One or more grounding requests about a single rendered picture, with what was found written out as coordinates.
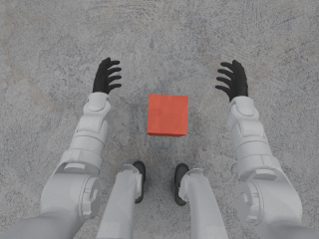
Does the robot left foot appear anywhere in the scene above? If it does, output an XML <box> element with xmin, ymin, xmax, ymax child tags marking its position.
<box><xmin>133</xmin><ymin>160</ymin><xmax>146</xmax><ymax>204</ymax></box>

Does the right robot hand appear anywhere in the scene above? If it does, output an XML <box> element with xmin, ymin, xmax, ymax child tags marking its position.
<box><xmin>215</xmin><ymin>60</ymin><xmax>248</xmax><ymax>102</ymax></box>

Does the carton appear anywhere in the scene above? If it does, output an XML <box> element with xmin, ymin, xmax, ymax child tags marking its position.
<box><xmin>147</xmin><ymin>94</ymin><xmax>188</xmax><ymax>137</ymax></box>

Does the robot right forearm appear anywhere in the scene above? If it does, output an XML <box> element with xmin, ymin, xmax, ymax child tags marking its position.
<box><xmin>226</xmin><ymin>96</ymin><xmax>303</xmax><ymax>219</ymax></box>

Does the right robot shin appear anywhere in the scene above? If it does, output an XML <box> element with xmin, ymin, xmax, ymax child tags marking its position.
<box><xmin>178</xmin><ymin>168</ymin><xmax>209</xmax><ymax>201</ymax></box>

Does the robot left upper arm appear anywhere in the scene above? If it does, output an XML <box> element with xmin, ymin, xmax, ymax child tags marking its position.
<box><xmin>0</xmin><ymin>173</ymin><xmax>101</xmax><ymax>239</ymax></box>

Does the robot right upper arm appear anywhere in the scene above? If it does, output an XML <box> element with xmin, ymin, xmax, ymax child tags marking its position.
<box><xmin>235</xmin><ymin>178</ymin><xmax>319</xmax><ymax>239</ymax></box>

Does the robot left forearm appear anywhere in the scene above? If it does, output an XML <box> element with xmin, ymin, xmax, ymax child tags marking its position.
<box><xmin>40</xmin><ymin>92</ymin><xmax>114</xmax><ymax>210</ymax></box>

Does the left robot hand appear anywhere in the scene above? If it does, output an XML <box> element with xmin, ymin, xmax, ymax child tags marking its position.
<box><xmin>92</xmin><ymin>57</ymin><xmax>122</xmax><ymax>95</ymax></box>

